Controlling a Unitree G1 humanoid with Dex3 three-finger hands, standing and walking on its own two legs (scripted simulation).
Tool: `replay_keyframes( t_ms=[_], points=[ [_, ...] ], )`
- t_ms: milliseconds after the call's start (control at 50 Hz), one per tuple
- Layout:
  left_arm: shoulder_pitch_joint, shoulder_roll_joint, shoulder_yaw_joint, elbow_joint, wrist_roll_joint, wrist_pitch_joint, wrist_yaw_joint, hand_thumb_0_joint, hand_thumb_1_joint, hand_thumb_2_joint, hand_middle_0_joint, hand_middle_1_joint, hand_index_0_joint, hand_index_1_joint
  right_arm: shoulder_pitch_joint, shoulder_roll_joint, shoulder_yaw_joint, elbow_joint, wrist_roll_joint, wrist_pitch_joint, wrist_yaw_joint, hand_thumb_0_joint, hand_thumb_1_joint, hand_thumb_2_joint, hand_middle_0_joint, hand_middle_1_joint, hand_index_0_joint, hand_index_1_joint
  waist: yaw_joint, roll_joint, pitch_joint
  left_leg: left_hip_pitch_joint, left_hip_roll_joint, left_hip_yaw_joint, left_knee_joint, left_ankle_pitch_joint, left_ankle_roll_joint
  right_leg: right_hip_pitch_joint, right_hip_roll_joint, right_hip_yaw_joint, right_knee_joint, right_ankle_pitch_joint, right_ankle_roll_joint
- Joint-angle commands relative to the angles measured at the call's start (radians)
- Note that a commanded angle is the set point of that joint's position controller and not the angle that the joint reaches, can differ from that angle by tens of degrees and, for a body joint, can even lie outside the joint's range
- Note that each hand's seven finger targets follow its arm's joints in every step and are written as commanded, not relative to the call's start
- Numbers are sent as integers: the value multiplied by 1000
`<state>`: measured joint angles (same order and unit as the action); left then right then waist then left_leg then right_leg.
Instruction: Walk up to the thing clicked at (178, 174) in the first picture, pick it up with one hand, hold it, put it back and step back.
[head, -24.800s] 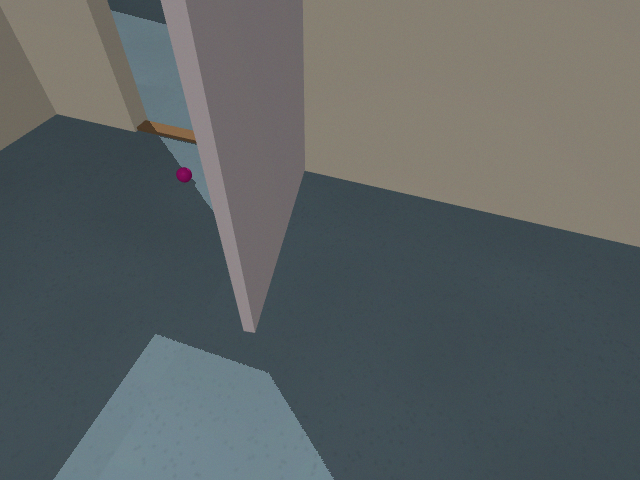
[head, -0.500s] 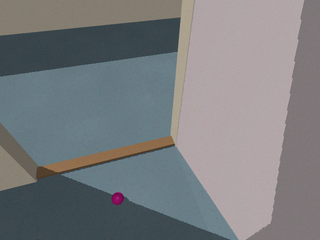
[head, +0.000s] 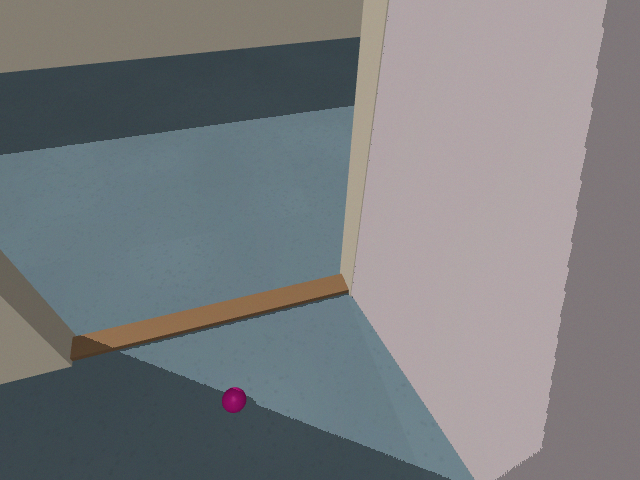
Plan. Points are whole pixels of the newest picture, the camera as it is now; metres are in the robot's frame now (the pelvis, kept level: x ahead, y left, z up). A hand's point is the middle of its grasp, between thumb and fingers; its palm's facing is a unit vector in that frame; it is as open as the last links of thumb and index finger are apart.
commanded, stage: stand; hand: left
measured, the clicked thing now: (234, 399) +0.51 +0.27 -0.75
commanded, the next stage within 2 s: walk up in 1.16 s
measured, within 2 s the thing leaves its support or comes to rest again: neither
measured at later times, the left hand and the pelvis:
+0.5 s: hand out of the picture +0.10 +0.26 -0.15, palm faces -0.02 -0.94 -0.35, open 7.4 cm; pelvis +0.01 +0.00 +0.00, yaw +0 degrees
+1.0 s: hand out of the picture +0.09 +0.26 -0.15, palm faces -0.01 -0.94 -0.35, open 7.4 cm; pelvis +0.02 +0.00 +0.00, yaw +0 degrees
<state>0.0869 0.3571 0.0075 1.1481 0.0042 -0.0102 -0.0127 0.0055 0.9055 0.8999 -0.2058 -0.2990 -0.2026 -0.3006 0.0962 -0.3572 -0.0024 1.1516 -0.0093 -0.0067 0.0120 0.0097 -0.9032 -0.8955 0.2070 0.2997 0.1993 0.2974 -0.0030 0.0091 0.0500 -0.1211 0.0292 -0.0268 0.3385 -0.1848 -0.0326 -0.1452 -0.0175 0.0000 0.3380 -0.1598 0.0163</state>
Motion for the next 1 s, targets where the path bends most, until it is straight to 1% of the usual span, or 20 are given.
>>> replay_keyframes(
  t_ms=[0, 20, 80, 140, 220, 260, 280, 320, 420, 460, 480, 520, 540, 580, 600, 640, 780, 840, 900, 980],
  points=[
    [-38, 219, 35, -57, 0, -25, 16, 0, 900, 900, -200, -300, -200, -300, -47, -211, -36, -60, 2, -20, -10, 0, -900, -900, 200, 300, 200, 300, 2, -8, -58, -32, 89, -71, -67, 35, 46, 19, -107, 95, -75, 4, -29],
    [-39, 224, 35, -58, 1, -25, 16, 0, 900, 900, -200, -300, -200, -300, -41, -209, -35, -61, 2, -19, -10, 0, -900, -900, 200, 300, 200, 300, -1, -18, -58, -27, 88, -69, -66, 33, 45, 12, -105, 93, -76, -14, -28],
    [-43, 221, 36, -62, 1, -24, 16, 0, 900, 900, -200, -300, -200, -300, -40, -215, -36, -63, 0, -21, -12, 0, -900, -900, 200, 300, 200, 300, -1, -5, -95, -16, 94, -70, -59, 82, 46, 44, -112, 90, -56, 64, -36],
    [-37, 222, 37, -61, -2, -25, 17, 0, 900, 900, -200, -300, -200, -300, -36, -213, -33, -59, 2, -24, -14, 0, -900, -900, 200, 300, 200, 300, 0, -1, -99, -5, 95, -65, -52, 143, 46, 62, -114, 89, -47, 148, -35],
    [-36, 219, 35, -59, -2, -21, 17, 0, 900, 900, -200, -300, -200, -300, -34, -213, -31, -58, 3, -21, -16, 0, -900, -900, 200, 300, 200, 300, 0, -6, -94, -9, 96, -66, -65, 125, 42, 58, -110, 81, -45, 124, -32],
    [-33, 209, 34, -59, -2, -22, 17, 0, 900, 900, -200, -300, -200, -300, -42, -221, -32, -60, 3, -22, -17, 0, -900, -900, 200, 300, 200, 300, 5, 3, -93, -3, 98, -67, -59, 146, 43, 61, -111, 81, -44, 138, -31],
    [-28, 213, 34, -57, 0, -21, 17, 0, 900, 900, -200, -300, -200, -300, -45, -219, -33, -61, 3, -21, -17, 0, -900, -900, 200, 300, 200, 300, 5, 3, -96, 5, 98, -66, -59, 133, 44, 57, -110, 78, -47, 125, -30],
    [-31, 217, 34, -57, 0, -20, 18, 0, 900, 900, -200, -300, -200, -300, -38, -212, -30, -60, 5, -22, -17, 0, -900, -900, 200, 300, 200, 300, 1, -8, -89, 13, 100, -69, -63, 149, 42, 49, -109, 77, -46, 130, -31],
    [-31, 214, 34, -61, 1, -24, 21, 0, 900, 900, -200, -300, -200, -300, -40, -217, -34, -66, 3, -20, -18, 0, -900, -900, 200, 300, 200, 300, -1, -8, -112, 31, 104, -62, -45, 203, 45, 76, -116, 75, -39, 206, -30],
    [-30, 211, 33, -59, 0, -23, 21, 0, 900, 900, -200, -300, -200, -300, -38, -217, -34, -66, 4, -20, -19, 0, -900, -900, 200, 300, 200, 300, -2, -4, -98, 27, 99, -60, -52, 187, 41, 64, -111, 72, -44, 185, -28],
    [-31, 212, 33, -59, -1, -22, 20, 0, 900, 900, -200, -300, -200, -300, -39, -213, -31, -66, 4, -20, -18, 0, -900, -900, 200, 300, 200, 300, 0, -5, -80, 11, 96, -58, -58, 157, 43, 59, -112, 76, -54, 165, -26],
    [-34, 213, 34, -62, 0, -24, 22, 0, 900, 900, -200, -300, -200, -300, -35, -213, -33, -69, 3, -18, -17, 0, -900, -900, 200, 300, 200, 300, 0, -14, -87, 12, 99, -62, -61, 156, 42, 63, -111, 73, -53, 148, -26],
    [-32, 214, 33, -62, 0, -24, 21, 0, 900, 900, -200, -300, -200, -300, -41, -214, -34, -70, 3, -19, -17, 0, -900, -900, 200, 300, 200, 300, 1, -14, -75, 11, 98, -62, -60, 159, 42, 57, -111, 76, -56, 149, -26],
    [-32, 213, 34, -62, 2, -24, 21, 0, 900, 900, -200, -300, -200, -300, -44, -215, -35, -73, 4, -18, -18, 0, -900, -900, 200, 300, 200, 300, 0, -3, -92, 29, 100, -59, -52, 178, 44, 59, -114, 76, -55, 174, -27],
    [-34, 214, 35, -63, 2, -23, 22, 0, 900, 900, -200, -300, -200, -300, -40, -215, -35, -73, 3, -18, -18, 0, -900, -900, 200, 300, 200, 300, -1, 0, -94, 18, 98, -57, -55, 158, 45, 70, -114, 74, -55, 162, -28],
    [-31, 211, 35, -63, 2, -22, 21, 0, 900, 900, -200, -300, -200, -300, -41, -216, -35, -75, 3, -19, -18, 0, -900, -900, 200, 300, 200, 300, 1, -4, -94, 19, 98, -56, -54, 165, 46, 74, -115, 75, -54, 177, -30],
    [-28, 210, 37, -67, 2, -22, 21, 0, 900, 900, -200, -300, -200, -300, -38, -216, -34, -78, 4, -22, -20, 0, -900, -900, 200, 300, 200, 300, 4, 1, -103, 32, 102, -57, -55, 220, 45, 88, -116, 70, -43, 214, -30],
    [-31, 217, 39, -68, 2, -22, 22, 0, 900, 900, -200, -300, -200, -300, -32, -214, -35, -80, 4, -22, -20, 0, -900, -900, 200, 300, 200, 300, 1, -10, -100, 35, 103, -59, -58, 221, 43, 85, -114, 67, -43, 205, -30],
    [-28, 214, 38, -69, 2, -19, 22, 0, 900, 900, -200, -300, -200, -300, -33, -212, -35, -79, 3, -19, -20, 0, -900, -900, 200, 300, 200, 300, 1, -11, -81, 24, 99, -57, -67, 161, 44, 62, -112, 71, -57, 146, -31],
    [-20, 217, 38, -68, 3, -22, 22, 0, 900, 900, -200, -300, -200, -300, -29, -212, -36, -80, 4, -18, -18, 0, -900, -900, 200, 300, 200, 300, 2, -9, -82, 22, 97, -62, -68, 149, 46, 66, -111, 70, -59, 137, -30]
  ],
)
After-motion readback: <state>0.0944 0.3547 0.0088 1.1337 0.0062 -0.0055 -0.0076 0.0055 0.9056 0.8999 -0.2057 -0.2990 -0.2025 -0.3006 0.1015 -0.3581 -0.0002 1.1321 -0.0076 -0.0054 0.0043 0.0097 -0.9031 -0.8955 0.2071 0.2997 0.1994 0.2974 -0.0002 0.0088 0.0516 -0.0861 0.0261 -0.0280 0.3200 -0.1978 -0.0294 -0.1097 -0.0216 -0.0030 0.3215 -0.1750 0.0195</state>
